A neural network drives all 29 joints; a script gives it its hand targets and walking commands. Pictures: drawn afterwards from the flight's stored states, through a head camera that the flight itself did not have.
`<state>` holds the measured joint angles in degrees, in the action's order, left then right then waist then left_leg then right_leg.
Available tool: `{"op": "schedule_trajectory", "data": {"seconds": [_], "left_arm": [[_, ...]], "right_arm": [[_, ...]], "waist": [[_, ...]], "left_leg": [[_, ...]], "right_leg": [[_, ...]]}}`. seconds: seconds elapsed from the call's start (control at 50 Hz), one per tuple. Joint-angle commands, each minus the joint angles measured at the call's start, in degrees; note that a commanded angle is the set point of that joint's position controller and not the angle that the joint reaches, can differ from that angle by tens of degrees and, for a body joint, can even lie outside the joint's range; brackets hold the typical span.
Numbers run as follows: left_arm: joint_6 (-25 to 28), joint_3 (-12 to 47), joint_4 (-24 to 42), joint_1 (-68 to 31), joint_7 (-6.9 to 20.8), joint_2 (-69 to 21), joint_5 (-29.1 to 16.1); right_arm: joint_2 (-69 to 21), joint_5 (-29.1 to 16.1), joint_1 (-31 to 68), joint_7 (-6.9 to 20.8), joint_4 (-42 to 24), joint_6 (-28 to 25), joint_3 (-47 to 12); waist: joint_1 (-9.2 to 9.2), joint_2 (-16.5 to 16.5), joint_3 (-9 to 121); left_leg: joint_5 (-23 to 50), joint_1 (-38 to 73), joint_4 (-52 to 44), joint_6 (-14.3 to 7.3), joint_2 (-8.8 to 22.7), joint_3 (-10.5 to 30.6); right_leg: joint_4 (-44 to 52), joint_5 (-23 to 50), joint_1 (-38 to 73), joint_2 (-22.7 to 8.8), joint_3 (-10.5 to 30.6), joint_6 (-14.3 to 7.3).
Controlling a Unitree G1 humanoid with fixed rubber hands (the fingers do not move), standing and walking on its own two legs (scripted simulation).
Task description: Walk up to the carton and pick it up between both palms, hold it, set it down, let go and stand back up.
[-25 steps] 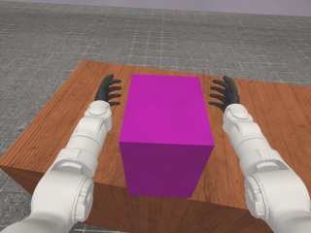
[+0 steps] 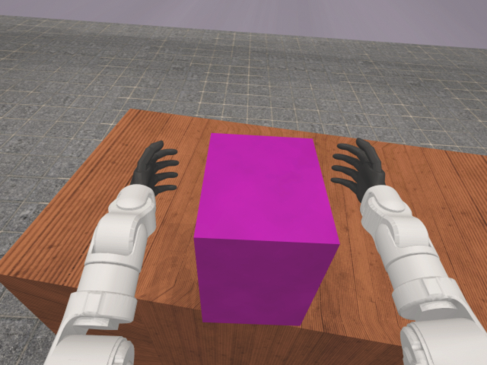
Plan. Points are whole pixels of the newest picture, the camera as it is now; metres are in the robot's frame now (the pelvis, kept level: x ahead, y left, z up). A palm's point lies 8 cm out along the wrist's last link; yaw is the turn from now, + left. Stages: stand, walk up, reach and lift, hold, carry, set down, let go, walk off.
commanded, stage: set down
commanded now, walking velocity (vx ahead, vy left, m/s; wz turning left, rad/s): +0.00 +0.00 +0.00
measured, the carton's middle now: (256, 231) +0.40 -0.05 +0.00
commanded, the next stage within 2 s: let go in 1.42 s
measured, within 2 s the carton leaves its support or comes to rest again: neither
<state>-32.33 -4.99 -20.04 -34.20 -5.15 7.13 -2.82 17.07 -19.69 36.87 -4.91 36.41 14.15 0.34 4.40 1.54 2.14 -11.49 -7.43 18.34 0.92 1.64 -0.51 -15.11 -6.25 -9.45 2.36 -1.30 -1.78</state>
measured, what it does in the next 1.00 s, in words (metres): stands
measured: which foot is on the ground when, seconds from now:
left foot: down 0.00-1.00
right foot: down 0.00-1.00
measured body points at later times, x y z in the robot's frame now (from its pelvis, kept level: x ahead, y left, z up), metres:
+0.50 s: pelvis -0.01 +0.00 +0.00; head -0.01 +0.01 +0.45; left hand +0.33 +0.14 +0.08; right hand +0.31 -0.24 +0.09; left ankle -0.02 +0.13 -0.75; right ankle +0.02 -0.10 -0.75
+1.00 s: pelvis +0.00 +0.00 +0.00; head -0.01 +0.01 +0.45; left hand +0.27 +0.16 +0.02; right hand +0.24 -0.24 +0.03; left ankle -0.02 +0.13 -0.75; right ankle +0.02 -0.10 -0.75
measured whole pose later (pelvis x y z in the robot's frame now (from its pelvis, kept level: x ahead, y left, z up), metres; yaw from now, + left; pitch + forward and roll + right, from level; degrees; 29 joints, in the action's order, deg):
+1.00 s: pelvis +0.00 +0.00 +0.00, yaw -1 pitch -2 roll +0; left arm -6.1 3.7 -9.9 3.8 -6.3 6.1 -4.9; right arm 10.2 -10.6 -6.5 -1.3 12.8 -2.1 3.4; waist 1.1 2.0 -0.6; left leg -11.4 -4.4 17.5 0.9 0.9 -1.4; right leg -19.4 -8.3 -9.3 2.1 0.4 -2.1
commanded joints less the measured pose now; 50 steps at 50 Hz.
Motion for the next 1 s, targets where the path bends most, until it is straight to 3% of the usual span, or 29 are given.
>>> {"op": "schedule_trajectory", "data": {"seconds": [0.0,0.02,0.04,0.12,0.16,0.18,0.24,0.3,0.32,0.38,0.4,0.42,0.46,0.5,0.52,0.62,0.64,0.66,0.68,0.7,0.72,0.76,0.78,0.82,0.84,0.86,0.94,0.96,0.98], "left_arm": [[0.9,0.9,18.9,-19.4,-0.2,2.7,-0.4],[0.6,0.4,19.1,-11.3,-0.3,0.3,1.0],[0.4,0.7,21.9,-15.3,-0.4,2.2,0.4],[1.1,1.0,21.4,-12.1,-1.5,1.5,-0.3],[2.5,1.1,22.5,-6.3,-1.4,-0.4,0.3],[2.9,0.6,23.1,-6.3,-1.4,0.3,0.7],[3.3,1.8,23.3,-7.7,-2.0,0.6,-0.7],[3.9,1.2,21.1,-5.5,-1.7,0.7,-1.3],[4.5,0.9,21.7,6.7,-1.4,-3.2,0.6],[6.7,1.5,24.6,1.7,-1.0,-0.2,-0.1],[7.3,1.6,24.9,7.0,-0.9,-2.5,0.3],[7.5,2.1,25.6,0.4,-0.9,0.3,-0.2],[8.8,2.1,24.7,6.9,-1.2,-1.1,-0.3],[10.0,3.1,24.7,4.4,-1.2,0.2,-1.2],[10.8,3.1,25.2,6.4,-1.4,0.0,-1.1],[13.1,3.8,23.7,10.5,-0.9,0.2,-1.8],[12.8,4.5,23.7,4.7,-0.7,1.3,-2.9],[14.2,4.1,22.9,16.8,-0.7,-1.1,-2.1],[15.6,4.2,25.6,16.7,-0.4,-0.7,-1.9],[16.0,4.6,24.2,13.3,-0.2,0.9,-1.9],[16.6,4.0,21.7,18.3,0.0,0.3,-1.2],[18.3,4.9,22.1,14.8,-0.2,0.7,-2.0],[19.9,4.8,23.0,23.9,-0.5,-0.8,-1.4],[21.8,5.9,23.1,15.5,-0.7,2.9,-2.5],[23.0,5.7,21.1,27.4,-0.9,-0.4,-2.0],[24.1,6.7,22.6,25.5,-0.6,0.2,-1.5],[29.5,8.1,21.1,25.4,-1.5,2.2,-2.2],[31.7,8.2,19.1,32.6,-1.8,1.1,-2.2],[33.7,8.6,18.5,36.3,-1.6,0.3,-0.9]], "right_arm": [[10.1,1.4,19.4,0.2,-17.1,-2.6,5.7],[8.3,1.3,11.5,0.4,-16.4,-2.8,4.0],[10.1,1.8,15.8,0.4,-19.4,-2.8,5.5],[8.7,2.0,12.2,1.5,-20.3,-3.0,5.5],[7.0,2.1,5.3,1.9,-20.7,-3.8,4.6],[7.2,2.4,5.4,2.0,-21.7,-4.0,4.6],[7.4,3.0,7.4,2.2,-23.7,-4.3,6.2],[7.1,3.2,5.9,2.0,-25.7,-4.6,4.8],[4.6,2.6,-5.9,2.1,-24.6,-5.6,2.8],[6.5,3.9,-1.6,1.8,-29.3,-7.1,4.9],[4.7,4.1,-7.8,1.7,-29.1,-7.5,4.7],[5.8,4.4,-2.6,1.6,-29.8,-7.4,6.1],[3.9,4.9,-9.3,1.8,-30.1,-7.8,5.1],[3.5,5.5,-8.1,1.7,-30.6,-8.0,5.7],[3.0,5.1,-9.9,1.9,-31.6,-8.5,5.2],[1.8,6.2,-15.0,1.9,-31.7,-9.0,5.6],[2.6,6.8,-9.3,1.8,-32.9,-8.3,6.0],[-0.5,6.2,-21.3,1.9,-32.2,-9.6,3.9],[-0.2,6.6,-21.2,1.7,-34.1,-10.8,4.3],[1.0,7.3,-18.7,1.5,-34.4,-11.0,5.1],[0.4,7.2,-23.3,1.5,-32.8,-11.4,4.4],[0.5,7.8,-19.3,1.7,-34.3,-12.2,5.5],[-1.4,7.6,-28.0,2.0,-34.0,-13.6,3.9],[0.9,8.5,-20.1,2.2,-36.9,-14.5,5.9],[-2.1,7.8,-31.9,2.5,-34.1,-15.6,4.3],[-1.0,8.4,-31.5,2.7,-34.5,-16.4,4.8],[0.0,9.9,-31.4,3.7,-34.3,-19.2,6.9],[-2.5,9.2,-38.7,4.1,-33.2,-20.6,5.0],[-2.8,9.3,-42.5,4.3,-31.9,-22.3,4.5]], "waist": [[1.64,-2.1,22.8],[1.14,-1.7,20.3],[1.41,-1.5,21.5],[-0.04,-0.9,18.9],[-0.10,-0.3,17.9],[-0.87,-0.5,17.8],[-0.71,-0.6,17.0],[-1.39,1.9,16.5],[-1.98,2.4,15.0],[-1.35,1.1,16.4],[-1.27,2.2,14.6],[-0.76,0.9,14.5],[-1.71,1.5,11.6],[-1.29,0.5,12.4],[-2.31,0.7,12.6],[-2.03,1.1,10.6],[-1.78,1.2,11.8],[-2.81,2.1,9.2],[-2.69,2.1,11.0],[-1.85,1.8,11.5],[-2.38,2.7,8.5],[-2.87,1.8,8.8],[-3.62,2.1,7.8],[-3.28,1.4,10.3],[-3.76,2.5,6.0],[-2.81,2.0,7.4],[-3.19,0.6,7.6],[-4.21,2.2,4.5],[-3.82,1.5,4.5]], "left_leg": [[16.6,7.5,0.7,1.9,-3.2,0.1],[18.8,9.4,0.7,2.0,-3.1,0.3],[17.3,8.7,0.7,1.9,-3.2,0.1],[12.2,7.1,-0.3,1.3,-2.7,0.1],[12.0,6.7,-1.0,1.1,-2.6,0.4],[11.5,6.2,-1.1,0.8,-2.7,0.2],[9.7,5.9,-1.3,0.7,-2.3,-0.3],[7.4,3.7,-1.9,-0.3,-2.5,0.2],[10.7,6.3,-2.0,0.0,-2.4,0.2],[10.8,4.7,-1.8,0.0,-2.8,-0.3],[10.8,5.1,-2.1,0.0,-2.8,0.1],[7.1,3.1,-2.7,-0.1,-2.9,-0.6],[5.1,4.0,-3.0,-0.4,-2.7,-0.5],[4.2,3.2,-3.1,-0.4,-2.4,-0.5],[5.2,3.5,-2.9,-0.5,-2.5,-0.7],[3.3,2.2,-3.9,-0.9,-2.4,-1.0],[1.0,-0.6,-4.2,-1.4,-2.6,-0.9],[3.7,1.7,-3.8,-1.3,-2.4,-0.6],[6.2,2.3,-3.5,-1.3,-2.8,-0.7],[6.1,1.6,-3.1,-1.3,-2.8,-1.1],[4.8,2.3,-3.1,-1.3,-2.7,-0.9],[1.6,1.3,-3.9,-1.3,-2.6,-1.0],[4.3,3.3,-3.7,-1.0,-2.4,-0.7],[3.2,0.1,-2.9,-1.6,-2.7,-1.5],[5.2,2.1,-3.2,-1.2,-2.3,-0.5],[5.9,3.0,-3.2,-1.2,-2.2,-0.8],[3.8,0.9,-3.0,-1.3,-2.3,-0.7],[4.8,1.9,-2.6,-1.3,-2.2,-0.3],[6.7,2.4,-2.4,-1.2,-2.3,-0.2]], "right_leg": [[-3.5,23.6,9.3,1.8,-1.2,4.1],[-3.5,26.0,10.3,1.7,-0.9,4.0],[-3.3,23.8,8.9,1.8,-1.2,4.1],[-3.2,17.4,7.2,1.3,-0.6,3.7],[-3.3,17.7,9.1,1.1,-0.2,3.3],[-3.2,17.0,8.9,0.9,0.2,3.4],[-2.9,13.8,5.8,1.2,-0.2,3.2],[-3.2,13.0,6.8,0.5,1.0,3.4],[-3.4,17.1,10.9,0.7,1.2,3.3],[-3.7,17.3,9.3,0.8,1.1,3.4],[-3.4,16.8,10.4,0.8,1.4,3.0],[-2.9,12.9,8.1,0.4,1.6,3.3],[-2.2,9.1,7.4,0.1,1.8,2.9],[-2.2,7.5,6.3,-0.4,2.4,2.7],[-2.2,8.1,6.6,-0.4,2.1,2.8],[-1.9,6.2,7.7,-0.9,2.9,2.7],[-2.0,3.7,7.5,-1.5,3.9,2.7],[-2.0,6.2,8.7,-1.4,3.7,2.8],[-2.1,9.0,9.1,-1.3,3.7,2.9],[-2.6,9.2,8.5,-1.3,3.6,2.9],[-2.1,7.7,8.8,-1.4,3.6,3.0],[-1.8,2.0,5.9,-1.4,3.5,2.6],[-1.7,4.1,7.3,-1.1,3.4,2.6],[-2.5,3.9,6.5,-1.5,3.7,2.7],[-2.2,5.8,7.6,-1.4,3.7,2.4],[-1.9,6.0,7.2,-1.3,3.7,2.2],[-1.9,3.4,5.1,-1.7,4.0,1.7],[-1.7,4.6,5.2,-1.7,4.4,1.7],[-1.8,7.0,6.1,-1.8,4.4,1.5]]}}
